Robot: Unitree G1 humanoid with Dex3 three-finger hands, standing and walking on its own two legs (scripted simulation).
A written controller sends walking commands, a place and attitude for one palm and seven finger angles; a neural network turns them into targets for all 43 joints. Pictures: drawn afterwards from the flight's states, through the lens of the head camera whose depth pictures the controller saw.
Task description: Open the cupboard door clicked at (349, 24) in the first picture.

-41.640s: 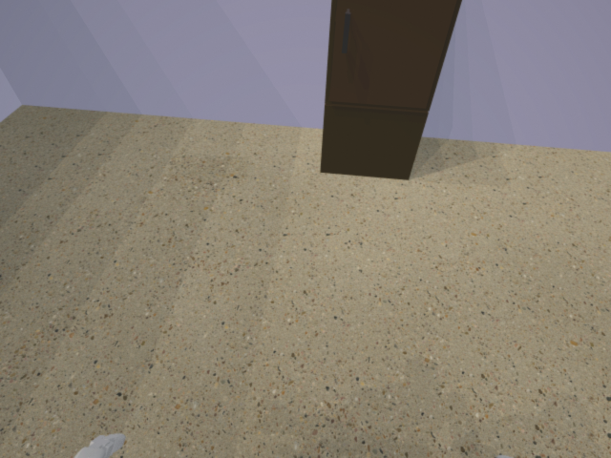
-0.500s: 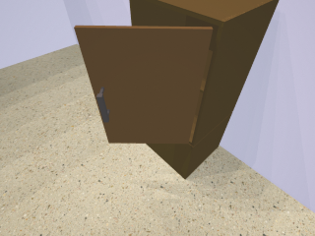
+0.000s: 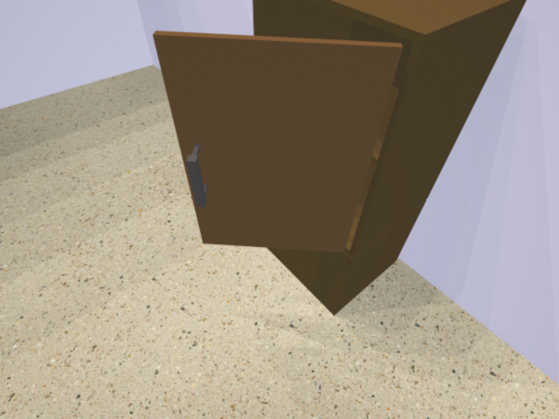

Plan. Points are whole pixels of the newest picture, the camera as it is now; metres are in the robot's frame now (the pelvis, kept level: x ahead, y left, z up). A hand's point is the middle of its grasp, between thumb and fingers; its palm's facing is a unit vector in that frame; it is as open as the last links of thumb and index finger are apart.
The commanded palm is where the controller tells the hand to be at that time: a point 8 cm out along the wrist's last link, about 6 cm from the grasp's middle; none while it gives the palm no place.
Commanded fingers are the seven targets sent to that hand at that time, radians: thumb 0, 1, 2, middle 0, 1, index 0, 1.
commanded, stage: look again from close up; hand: left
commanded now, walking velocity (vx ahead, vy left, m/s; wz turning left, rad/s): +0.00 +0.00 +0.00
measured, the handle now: (199, 176) +0.61 +0.22 -0.04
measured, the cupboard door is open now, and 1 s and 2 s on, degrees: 46 46 46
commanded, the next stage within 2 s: shuffle to correct the standing spot in 0.40 s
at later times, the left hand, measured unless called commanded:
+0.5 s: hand out of the picture +0.02 +0.26 -0.16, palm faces +0.01 -0.96 -0.29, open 7.4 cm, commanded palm none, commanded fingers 0.00 0.90 0.90 -0.20 -0.30 -0.20 -0.30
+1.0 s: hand out of the picture -0.07 +0.19 -0.18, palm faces +0.06 -0.99 -0.12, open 7.4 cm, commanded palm none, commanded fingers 0.00 0.90 0.90 -0.20 -0.30 -0.20 -0.30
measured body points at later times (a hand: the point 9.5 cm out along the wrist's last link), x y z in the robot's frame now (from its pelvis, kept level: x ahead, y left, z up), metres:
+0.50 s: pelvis -0.03 +0.04 +0.00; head -0.05 +0.04 +0.45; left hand +0.02 +0.31 -0.14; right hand +0.03 -0.23 -0.13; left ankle +0.02 +0.14 -0.74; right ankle +0.00 -0.11 -0.74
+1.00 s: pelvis +0.00 +0.04 -0.01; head -0.01 +0.06 +0.44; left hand -0.07 +0.24 -0.17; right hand -0.03 -0.18 -0.16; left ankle +0.02 +0.14 -0.74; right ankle +0.00 -0.11 -0.73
